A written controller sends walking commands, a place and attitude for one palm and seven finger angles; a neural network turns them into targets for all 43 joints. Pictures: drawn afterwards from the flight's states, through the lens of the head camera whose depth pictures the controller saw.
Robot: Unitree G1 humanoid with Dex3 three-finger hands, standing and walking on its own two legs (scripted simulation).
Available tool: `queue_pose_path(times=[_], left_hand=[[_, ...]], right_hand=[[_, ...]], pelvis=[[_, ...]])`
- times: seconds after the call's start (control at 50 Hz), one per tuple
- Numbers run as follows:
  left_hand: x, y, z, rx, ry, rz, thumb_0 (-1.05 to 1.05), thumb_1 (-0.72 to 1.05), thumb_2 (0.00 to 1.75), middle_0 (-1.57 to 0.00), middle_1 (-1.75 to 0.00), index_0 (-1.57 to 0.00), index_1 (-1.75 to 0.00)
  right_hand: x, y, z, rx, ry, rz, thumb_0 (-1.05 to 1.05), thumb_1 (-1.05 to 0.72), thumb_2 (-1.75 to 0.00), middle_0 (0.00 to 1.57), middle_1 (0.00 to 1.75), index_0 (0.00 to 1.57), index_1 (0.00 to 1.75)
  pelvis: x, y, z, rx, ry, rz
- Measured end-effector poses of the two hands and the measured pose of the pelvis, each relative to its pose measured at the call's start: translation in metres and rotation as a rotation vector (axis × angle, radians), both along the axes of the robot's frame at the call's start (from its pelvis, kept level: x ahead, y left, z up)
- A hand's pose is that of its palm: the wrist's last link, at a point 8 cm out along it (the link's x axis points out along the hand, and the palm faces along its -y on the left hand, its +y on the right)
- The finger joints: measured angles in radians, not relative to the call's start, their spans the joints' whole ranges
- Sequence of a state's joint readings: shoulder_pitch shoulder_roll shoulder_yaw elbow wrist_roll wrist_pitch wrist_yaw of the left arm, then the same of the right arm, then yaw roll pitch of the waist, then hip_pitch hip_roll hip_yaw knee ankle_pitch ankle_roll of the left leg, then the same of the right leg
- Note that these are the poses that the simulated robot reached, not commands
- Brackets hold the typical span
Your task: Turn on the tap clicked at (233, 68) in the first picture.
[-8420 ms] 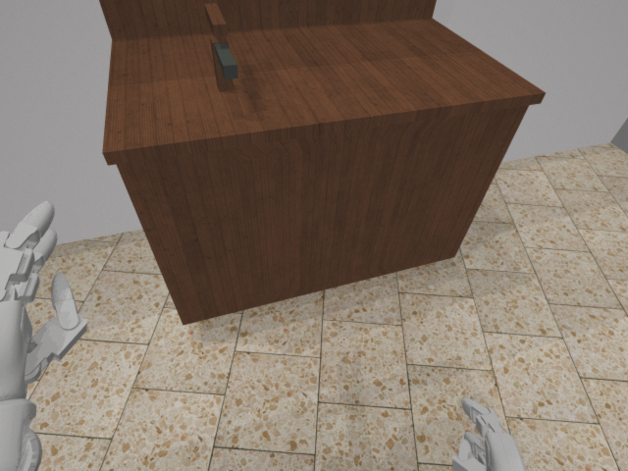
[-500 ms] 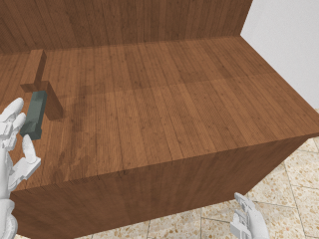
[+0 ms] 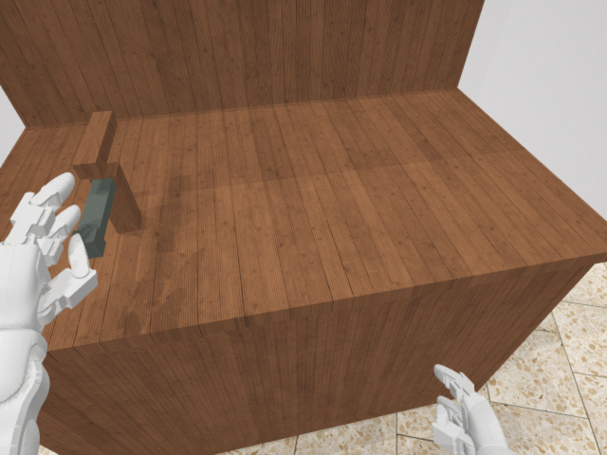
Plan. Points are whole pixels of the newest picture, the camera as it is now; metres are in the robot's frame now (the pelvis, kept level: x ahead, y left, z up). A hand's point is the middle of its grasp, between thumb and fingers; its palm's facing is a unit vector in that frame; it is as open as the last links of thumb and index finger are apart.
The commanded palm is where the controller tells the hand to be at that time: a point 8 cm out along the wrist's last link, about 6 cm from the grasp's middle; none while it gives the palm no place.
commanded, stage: turn the palm inward beside the body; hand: left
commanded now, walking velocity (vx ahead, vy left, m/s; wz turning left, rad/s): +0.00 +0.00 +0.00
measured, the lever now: (88, 243) +0.31 +0.31 +0.14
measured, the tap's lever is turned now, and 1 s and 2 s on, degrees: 0 3 3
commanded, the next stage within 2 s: reach beside the lever's end, fingers flat in 1.98 s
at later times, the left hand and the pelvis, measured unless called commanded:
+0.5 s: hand (133, 297) +0.21 +0.20 +0.18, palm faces +0.41 -0.86 -0.30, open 7.4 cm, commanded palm +0.15 +0.25 +0.19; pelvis +0.00 -0.05 -0.01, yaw +3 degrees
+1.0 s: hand (111, 300) +0.21 +0.21 +0.18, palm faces +0.47 -0.85 -0.22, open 7.4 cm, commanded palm +0.15 +0.25 +0.20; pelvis +0.03 -0.04 -0.01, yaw +3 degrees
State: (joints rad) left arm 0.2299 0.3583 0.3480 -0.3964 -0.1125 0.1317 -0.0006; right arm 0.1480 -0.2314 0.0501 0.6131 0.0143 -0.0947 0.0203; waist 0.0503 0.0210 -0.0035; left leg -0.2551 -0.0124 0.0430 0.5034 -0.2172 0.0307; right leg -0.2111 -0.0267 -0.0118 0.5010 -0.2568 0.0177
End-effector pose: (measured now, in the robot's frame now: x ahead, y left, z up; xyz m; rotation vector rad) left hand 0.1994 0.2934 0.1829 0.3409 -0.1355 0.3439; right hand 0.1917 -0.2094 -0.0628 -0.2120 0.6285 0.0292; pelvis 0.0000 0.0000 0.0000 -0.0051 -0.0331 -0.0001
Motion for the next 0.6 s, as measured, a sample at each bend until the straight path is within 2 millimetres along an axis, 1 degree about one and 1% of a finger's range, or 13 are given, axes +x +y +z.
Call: queue_pose_path(times=[0.02, 0.06, 0.1, 0.14, 0.18, 0.24, 0.28, 0.32, 0.36, 0.42, 0.46, 0.52, 0.6], left_hand=[[-0.005, -0.011, -0.008, 0.008, 0.04, -0.02, 0.02, 0.9, 0.9, -0.19, -0.3, -0.2, -0.3], [-0.014, -0.027, -0.004, 0.05, 0.005, -0.038, 0.02, 0.9, 0.9, -0.15, -0.28, -0.2, -0.3], [-0.025, -0.035, 0.003, 0.079, -0.052, -0.041, 0.02, 0.9, 0.9, -0.14, -0.28, -0.2, -0.3], [-0.035, -0.034, 0.009, 0.084, -0.106, -0.005, 0.02, 0.89, 0.9, -0.15, -0.28, -0.21, -0.31], [-0.043, -0.025, 0.009, 0.056, -0.128, 0.062, 0.02, 0.89, 0.9, -0.16, -0.29, -0.21, -0.31], [-0.05, -0.009, 0.0, 0.008, -0.082, 0.177, 0.02, 0.89, 0.9, -0.18, -0.29, -0.21, -0.31], [-0.053, -0.006, -0.008, -0.009, -0.025, 0.223, 0.02, 0.89, 0.9, -0.18, -0.3, -0.21, -0.3], [-0.052, -0.01, -0.015, -0.007, 0.02, 0.229, 0.02, 0.9, 0.9, -0.19, -0.3, -0.2, -0.3], [-0.049, -0.023, -0.017, 0.004, 0.032, 0.195, 0.02, 0.9, 0.9, -0.19, -0.3, -0.2, -0.3], [-0.04, -0.047, -0.01, 0.02, -0.01, 0.102, 0.02, 0.9, 0.9, -0.19, -0.3, -0.2, -0.3], [-0.033, -0.057, -0.003, 0.025, -0.051, 0.054, 0.02, 0.9, 0.9, -0.2, -0.3, -0.2, -0.3], [-0.024, -0.057, 0.006, 0.021, -0.078, 0.05, 0.02, 0.89, 0.9, -0.21, -0.3, -0.21, -0.3], [-0.017, -0.043, 0.008, -0.001, -0.031, 0.119, 0.02, 0.89, 0.9, -0.21, -0.31, -0.21, -0.31]], right_hand=[[0.002, -0.001, 0.002, 0.006, -0.019, -0.001, 0.01, -0.9, -0.9, 0.2, 0.3, 0.2, 0.3], [0.005, -0.004, 0.006, 0.004, -0.051, 0.002, 0.01, -0.9, -0.9, 0.2, 0.3, 0.2, 0.3], [0.006, -0.007, 0.008, -0.005, -0.071, 0.002, 0.01, -0.9, -0.9, 0.2, 0.3, 0.2, 0.3], [0.007, -0.012, 0.008, -0.013, -0.071, 0.002, 0.01, -0.9, -0.9, 0.2, 0.3, 0.2, 0.3], [0.007, -0.017, 0.005, -0.025, -0.054, 0.005, 0.01, -0.9, -0.9, 0.2, 0.3, 0.2, 0.3], [0.008, -0.026, -0.003, -0.043, -0.021, 0.01, 0.01, -0.9, -0.9, 0.2, 0.3, 0.2, 0.3], [0.008, -0.032, -0.008, -0.054, -0.01, 0.013, 0.01, -0.9, -0.9, 0.2, 0.3, 0.2, 0.3], [0.01, -0.036, -0.012, -0.056, -0.013, 0.013, 0.01, -0.9, -0.9, 0.2, 0.3, 0.2, 0.3], [0.011, -0.039, -0.016, -0.051, -0.024, 0.01, 0.01, -0.9, -0.9, 0.2, 0.3, 0.2, 0.3], [0.013, -0.042, -0.019, -0.036, -0.036, -0.003, 0.01, -0.9, -0.9, 0.2, 0.3, 0.2, 0.3], [0.014, -0.043, -0.021, -0.026, -0.034, -0.016, 0.01, -0.9, -0.9, 0.2, 0.3, 0.2, 0.3], [0.017, -0.046, -0.024, -0.01, -0.017, -0.042, 0.01, -0.9, -0.9, 0.2, 0.3, 0.2, 0.3], [0.024, -0.051, -0.026, -0.006, 0.001, -0.069, 0.01, -0.9, -0.9, 0.2, 0.3, 0.2, 0.3]], pelvis=[[-0.002, -0.001, -0.001, 0.001, -0.004, 0.001], [-0.007, -0.006, -0.003, 0.006, -0.004, 0.004], [-0.011, -0.012, -0.005, 0.011, -0.002, 0.007], [-0.014, -0.02, -0.007, 0.011, -0.005, 0.012], [-0.017, -0.028, -0.008, 0.007, -0.012, 0.024], [-0.02, -0.037, -0.01, 0.0, -0.024, 0.045], [-0.02, -0.042, -0.011, -0.002, -0.029, 0.056], [-0.02, -0.046, -0.012, -0.004, -0.031, 0.062], [-0.018, -0.048, -0.013, -0.006, -0.029, 0.064], [-0.013, -0.051, -0.014, -0.008, -0.022, 0.063], [-0.007, -0.053, -0.014, -0.008, -0.013, 0.06], [0.005, -0.055, -0.014, -0.006, -0.005, 0.053], [0.021, -0.054, -0.012, 0.003, 0.01, 0.044]])
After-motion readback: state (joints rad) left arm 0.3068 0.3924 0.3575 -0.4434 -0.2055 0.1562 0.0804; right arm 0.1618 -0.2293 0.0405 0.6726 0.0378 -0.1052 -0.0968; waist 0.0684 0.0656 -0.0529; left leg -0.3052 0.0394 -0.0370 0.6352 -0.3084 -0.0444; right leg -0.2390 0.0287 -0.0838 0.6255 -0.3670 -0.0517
